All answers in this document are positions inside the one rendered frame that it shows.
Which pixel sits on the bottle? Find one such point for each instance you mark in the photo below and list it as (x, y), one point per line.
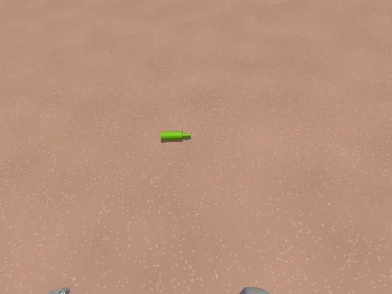
(173, 135)

